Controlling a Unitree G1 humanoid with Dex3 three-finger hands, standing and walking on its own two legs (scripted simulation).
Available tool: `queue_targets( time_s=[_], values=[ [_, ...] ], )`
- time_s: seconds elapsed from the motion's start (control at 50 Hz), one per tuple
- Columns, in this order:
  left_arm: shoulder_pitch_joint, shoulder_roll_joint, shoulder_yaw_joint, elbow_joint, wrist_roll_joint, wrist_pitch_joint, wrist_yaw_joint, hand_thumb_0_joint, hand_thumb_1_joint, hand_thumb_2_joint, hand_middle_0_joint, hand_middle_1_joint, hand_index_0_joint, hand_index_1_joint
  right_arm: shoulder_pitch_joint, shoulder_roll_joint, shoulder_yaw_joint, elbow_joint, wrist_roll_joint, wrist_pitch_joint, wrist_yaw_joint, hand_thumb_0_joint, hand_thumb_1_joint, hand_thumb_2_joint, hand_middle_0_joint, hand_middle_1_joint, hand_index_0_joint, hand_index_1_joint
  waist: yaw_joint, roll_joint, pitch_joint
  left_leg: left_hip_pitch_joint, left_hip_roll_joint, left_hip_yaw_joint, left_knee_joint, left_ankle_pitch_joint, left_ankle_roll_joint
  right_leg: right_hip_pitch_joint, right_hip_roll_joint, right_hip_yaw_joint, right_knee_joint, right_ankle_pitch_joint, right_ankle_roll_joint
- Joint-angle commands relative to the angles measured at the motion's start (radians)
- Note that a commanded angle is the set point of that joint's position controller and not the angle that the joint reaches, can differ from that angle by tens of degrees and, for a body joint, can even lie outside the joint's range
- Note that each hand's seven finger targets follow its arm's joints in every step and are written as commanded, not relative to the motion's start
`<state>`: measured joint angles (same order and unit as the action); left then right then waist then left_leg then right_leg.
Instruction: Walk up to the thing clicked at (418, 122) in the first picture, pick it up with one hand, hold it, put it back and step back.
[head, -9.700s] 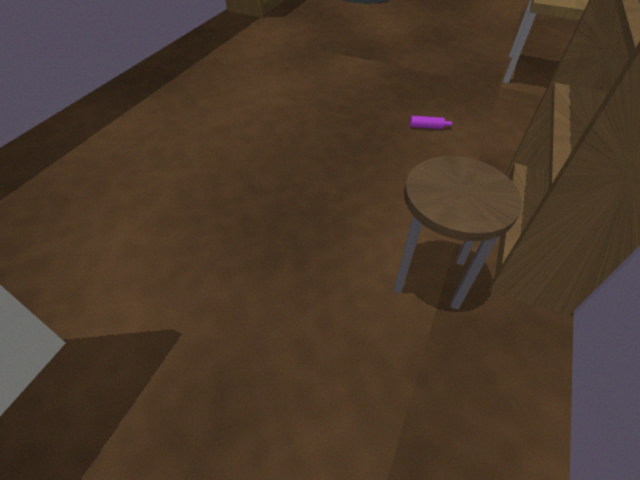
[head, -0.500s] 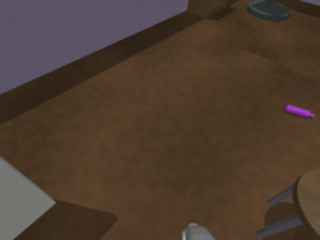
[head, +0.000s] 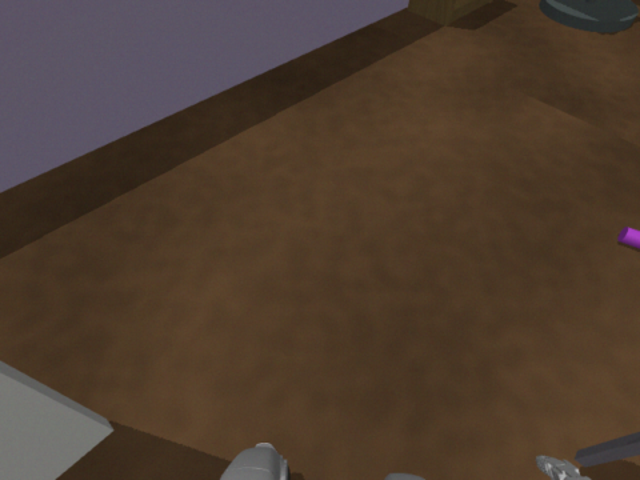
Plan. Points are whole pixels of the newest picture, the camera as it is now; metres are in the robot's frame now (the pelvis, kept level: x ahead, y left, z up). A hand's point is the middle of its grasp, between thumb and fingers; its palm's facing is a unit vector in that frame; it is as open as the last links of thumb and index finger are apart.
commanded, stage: walk up
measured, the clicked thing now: out of the picture +1.00 -1.29 -0.72
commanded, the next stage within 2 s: stand in 0.76 s
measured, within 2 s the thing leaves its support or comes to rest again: neither
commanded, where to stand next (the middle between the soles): +0.08 +0.00 m, yaw +0 degrees
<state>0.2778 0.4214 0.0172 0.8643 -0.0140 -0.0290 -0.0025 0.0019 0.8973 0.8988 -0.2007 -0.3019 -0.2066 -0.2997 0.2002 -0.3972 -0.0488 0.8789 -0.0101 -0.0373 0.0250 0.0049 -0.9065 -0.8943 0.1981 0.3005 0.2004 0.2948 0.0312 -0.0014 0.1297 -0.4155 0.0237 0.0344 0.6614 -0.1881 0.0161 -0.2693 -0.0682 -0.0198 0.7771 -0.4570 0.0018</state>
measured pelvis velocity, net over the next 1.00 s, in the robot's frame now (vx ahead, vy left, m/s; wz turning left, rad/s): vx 0.03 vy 0.00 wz -0.04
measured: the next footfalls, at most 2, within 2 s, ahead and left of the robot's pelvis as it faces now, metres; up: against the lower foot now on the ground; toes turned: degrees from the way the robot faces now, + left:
none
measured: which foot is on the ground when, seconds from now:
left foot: down 0.00-1.00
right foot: down 0.00-1.00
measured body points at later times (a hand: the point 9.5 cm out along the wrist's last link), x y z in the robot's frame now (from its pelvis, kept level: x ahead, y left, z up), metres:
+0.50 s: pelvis +0.03 -0.01 +0.02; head +0.04 -0.01 +0.47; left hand +0.11 +0.30 -0.10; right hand +0.13 -0.31 -0.10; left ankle +0.10 +0.12 -0.71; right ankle +0.00 -0.14 -0.71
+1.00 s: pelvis +0.03 +0.00 +0.03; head +0.04 +0.02 +0.48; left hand +0.13 +0.30 -0.11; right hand +0.09 -0.30 -0.09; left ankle +0.10 +0.12 -0.71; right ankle +0.00 -0.14 -0.71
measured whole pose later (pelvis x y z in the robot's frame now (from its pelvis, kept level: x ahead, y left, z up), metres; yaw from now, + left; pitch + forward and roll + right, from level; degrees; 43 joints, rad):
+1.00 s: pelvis +0.03 +0.00 +0.03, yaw -2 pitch -3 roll -1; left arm 0.09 0.36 0.01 1.15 0.01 -0.01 -0.01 0.00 0.90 0.90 -0.20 -0.30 -0.20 -0.30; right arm 0.08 -0.34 -0.01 1.17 -0.01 -0.02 0.01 0.01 -0.91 -0.89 0.20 0.30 0.20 0.29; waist -0.02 -0.02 0.05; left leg -0.20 0.03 0.07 0.33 -0.09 0.00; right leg -0.05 -0.03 0.01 0.32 -0.22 0.04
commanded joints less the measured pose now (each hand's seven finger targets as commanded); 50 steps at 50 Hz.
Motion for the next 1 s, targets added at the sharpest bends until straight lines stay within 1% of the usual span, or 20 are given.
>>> queue_targets(
  time_s=[0.0, 0.02, 0.04, 0.1, 0.12, 0.14, 0.16, 0.18, 0.2, 0.22, 0.24, 0.3, 0.36, 0.42, 0.5, 0.62, 0.8, 0.84, 0.94, 0.98],
  values=[
    [0.051, 0.202, 0.05, -0.009, 0.001, 0.01, 0.029, 0.0, 0.9, 0.9, -0.2, -0.3, -0.2, -0.3, -0.017, -0.272, -0.061, -0.061, 0.002, -0.008, -0.025, 0.0, -0.9, -0.9, 0.2, 0.3, 0.2, 0.3, -0.02, 0.137, -0.162, 0.138, 0.295, -0.423, -0.326, -0.118, 0.212, -0.111, 0.016, 0.068, 0.161, -0.161, -0.037],
    [0.074, 0.193, 0.051, 0.019, -0.001, 0.011, 0.028, 0.0, 0.9, 0.9, -0.2, -0.3, -0.2, -0.3, -0.067, -0.26, -0.052, -0.058, -0.003, -0.004, -0.028, 0.0, -0.9, -0.9, 0.2, 0.3, 0.2, 0.3, -0.001, 0.168, -0.159, 0.138, 0.262, -0.359, -0.312, -0.157, 0.186, -0.114, 0.0, 0.065, 0.113, -0.112, -0.036],
    [0.093, 0.195, 0.05, 0.045, -0.001, 0.006, 0.024, 0.0, 0.9, 0.9, -0.2, -0.3, -0.2, -0.3, -0.08, -0.257, -0.05, -0.053, -0.004, -0.003, -0.027, 0.0, -0.9, -0.9, 0.2, 0.3, 0.2, 0.3, 0.001, 0.211, -0.161, 0.124, 0.233, -0.304, -0.292, -0.129, 0.161, -0.083, 0.001, 0.042, 0.044, -0.069, -0.036],
    [0.107, 0.168, 0.052, 0.106, 0.014, -0.002, 0.023, 0.0, 0.9, 0.9, -0.2, -0.3, -0.2, -0.3, -0.114, -0.239, -0.038, -0.038, 0.002, 0.011, -0.02, 0.0, -0.9, -0.9, 0.2, 0.3, 0.2, 0.3, 0.008, 0.195, -0.198, 0.099, 0.207, -0.234, -0.227, -0.088, 0.132, 0.045, 0.041, -0.014, -0.163, 0.085, -0.026],
    [0.089, 0.17, 0.053, 0.111, 0.021, -0.007, 0.024, 0.0, 0.9, 0.9, -0.2, -0.3, -0.2, -0.3, -0.115, -0.218, -0.028, -0.03, 0.008, 0.016, -0.019, 0.0, -0.9, -0.9, 0.2, 0.3, 0.2, 0.3, 0.009, 0.163, -0.198, 0.076, 0.198, -0.219, -0.204, -0.091, 0.108, 0.089, 0.04, 0.002, -0.242, 0.132, -0.028],
    [0.063, 0.182, 0.056, 0.106, 0.03, -0.015, 0.029, 0.0, 0.9, 0.9, -0.2, -0.3, -0.2, -0.3, -0.119, -0.182, -0.013, -0.025, 0.016, 0.017, -0.017, 0.0, -0.9, -0.9, 0.2, 0.3, 0.2, 0.3, 0.012, 0.107, -0.194, 0.05, 0.187, -0.195, -0.165, -0.055, 0.075, 0.11, -0.018, 0.089, -0.316, 0.167, -0.046],
    [-0.029, 0.229, 0.056, 0.087, 0.034, -0.019, 0.025, 0.0, 0.9, 0.9, -0.2, -0.3, -0.2, -0.3, -0.122, -0.152, -0.006, -0.011, 0.024, 0.02, -0.015, 0.0, -0.9, -0.9, 0.2, 0.3, 0.2, 0.3, -0.028, -0.003, -0.149, 0.093, 0.102, -0.144, -0.155, -0.126, 0.029, -0.029, -0.091, 0.221, -0.368, 0.115, -0.08],
    [-0.106, 0.235, 0.052, 0.077, 0.031, -0.018, 0.018, 0.0, 0.9, 0.9, -0.2, -0.3, -0.2, -0.3, -0.112, -0.167, -0.01, 0.016, 0.023, 0.02, -0.017, 0.0, -0.9, -0.9, 0.2, 0.3, 0.2, 0.3, -0.059, -0.02, -0.113, 0.22, 0.081, -0.111, -0.158, -0.154, 0.016, -0.151, -0.113, 0.224, -0.365, 0.085, -0.093],
    [-0.13, 0.206, 0.041, 0.078, 0.024, -0.021, 0.016, 0.0, 0.9, 0.9, -0.2, -0.3, -0.2, -0.3, -0.12, -0.181, -0.011, 0.037, 0.018, 0.014, -0.017, 0.0, -0.9, -0.9, 0.2, 0.3, 0.2, 0.3, -0.062, 0.025, -0.133, 0.256, 0.103, -0.128, -0.175, -0.101, 0.022, -0.131, -0.087, 0.172, -0.344, 0.149, -0.071],
    [-0.103, 0.184, 0.033, 0.106, 0.018, -0.024, 0.017, 0.0, 0.9, 0.9, -0.2, -0.3, -0.2, -0.3, -0.155, -0.189, -0.01, 0.046, 0.02, 0.009, -0.015, 0.0, -0.9, -0.9, 0.2, 0.3, 0.2, 0.3, -0.038, 0.054, -0.143, 0.245, 0.119, -0.138, -0.18, -0.034, 0.03, -0.084, -0.061, 0.133, -0.338, 0.204, -0.055],
    [-0.098, 0.185, 0.03, 0.12, 0.017, -0.025, 0.017, 0.0, 0.9, 0.9, -0.2, -0.3, -0.2, -0.3, -0.164, -0.183, -0.007, 0.056, 0.02, 0.008, -0.014, 0.0, -0.9, -0.9, 0.2, 0.3, 0.2, 0.3, -0.036, 0.021, -0.151, 0.246, 0.125, -0.136, -0.186, 0.007, 0.036, -0.055, -0.051, 0.12, -0.351, 0.233, -0.049],
    [-0.119, 0.189, 0.03, 0.145, 0.018, -0.029, 0.017, 0.0, 0.9, 0.9, -0.2, -0.3, -0.2, -0.3, -0.178, -0.174, 0.002, 0.093, 0.022, 0.007, -0.013, 0.0, -0.9, -0.9, 0.2, 0.3, 0.2, 0.3, -0.038, -0.03, -0.156, 0.269, 0.111, -0.094, -0.182, 0.118, 0.031, 0.004, -0.068, 0.133, -0.399, 0.346, -0.046],
    [-0.157, 0.176, 0.028, 0.16, 0.012, -0.023, 0.016, 0.0, 0.9, 0.9, -0.2, -0.3, -0.2, -0.3, -0.181, -0.175, 0.003, 0.131, 0.021, 0.008, -0.014, 0.0, -0.9, -0.9, 0.2, 0.3, 0.2, 0.3, -0.04, -0.017, -0.178, 0.306, 0.115, -0.091, -0.222, 0.158, 0.022, 0.036, -0.063, 0.111, -0.406, 0.374, -0.034],
    [-0.176, 0.165, 0.025, 0.181, 0.009, -0.016, 0.015, 0.0, 0.9, 0.9, -0.2, -0.3, -0.2, -0.3, -0.195, -0.166, 0.007, 0.157, 0.02, 0.01, -0.014, 0.0, -0.9, -0.9, 0.2, 0.3, 0.2, 0.3, -0.033, -0.029, -0.16, 0.305, 0.118, -0.09, -0.261, 0.16, 0.016, 0.057, -0.059, 0.103, -0.444, 0.342, -0.027],
    [-0.211, 0.161, 0.023, 0.201, 0.011, -0.009, 0.012, 0.0, 0.9, 0.9, -0.2, -0.3, -0.2, -0.3, -0.206, -0.167, 0.01, 0.194, 0.015, 0.011, -0.015, 0.0, -0.9, -0.9, 0.2, 0.3, 0.2, 0.3, -0.034, -0.015, -0.151, 0.303, 0.116, -0.092, -0.312, 0.103, 0.004, 0.082, -0.062, 0.107, -0.493, 0.294, -0.028],
    [-0.226, 0.159, 0.026, 0.223, 0.012, -0.002, 0.009, 0.0, 0.9, 0.9, -0.2, -0.3, -0.2, -0.3, -0.21, -0.167, 0.012, 0.218, 0.012, 0.006, -0.017, 0.0, -0.9, -0.9, 0.2, 0.3, 0.2, 0.3, -0.028, 0.008, -0.162, 0.313, 0.122, -0.092, -0.346, 0.144, -0.004, 0.126, -0.056, 0.089, -0.51, 0.329, -0.021],
    [-0.238, 0.153, 0.028, 0.23, 0.023, -0.006, 0.006, 0.0, 0.9, 0.9, -0.2, -0.3, -0.2, -0.3, -0.195, -0.168, 0.002, 0.23, 0.003, 0.003, -0.021, 0.0, -0.9, -0.9, 0.2, 0.3, 0.2, 0.3, -0.038, 0.007, -0.165, 0.315, 0.126, -0.093, -0.378, 0.09, -0.008, 0.135, -0.073, 0.102, -0.534, 0.287, -0.012],
    [-0.243, 0.154, 0.028, 0.227, 0.023, -0.007, 0.007, 0.0, 0.9, 0.9, -0.2, -0.3, -0.2, -0.3, -0.194, -0.16, 0.002, 0.229, 0.001, 0.001, -0.021, 0.0, -0.9, -0.9, 0.2, 0.3, 0.2, 0.3, -0.041, 0.004, -0.162, 0.32, 0.13, -0.092, -0.376, 0.14, -0.009, 0.135, -0.073, 0.098, -0.529, 0.309, -0.011],
    [-0.224, 0.146, 0.028, 0.225, 0.023, -0.003, 0.005, 0.0, 0.9, 0.9, -0.2, -0.3, -0.2, -0.3, -0.186, -0.169, -0.003, 0.231, 0.001, 0.002, -0.024, 0.0, -0.9, -0.9, 0.2, 0.3, 0.2, 0.3, -0.046, 0.03, -0.148, 0.315, 0.127, -0.095, -0.393, 0.051, -0.012, 0.116, -0.066, 0.096, -0.534, 0.272, -0.011],
    [-0.223, 0.143, 0.026, 0.222, 0.025, -0.001, 0.005, 0.0, 0.9, 0.9, -0.2, -0.3, -0.2, -0.3, -0.185, -0.164, -0.003, 0.229, 0.001, 0.004, -0.023, 0.0, -0.9, -0.9, 0.2, 0.3, 0.2, 0.3, -0.045, 0.017, -0.155, 0.304, 0.127, -0.096, -0.393, 0.052, -0.009, 0.126, -0.066, 0.092, -0.532, 0.274, -0.013]
  ],
)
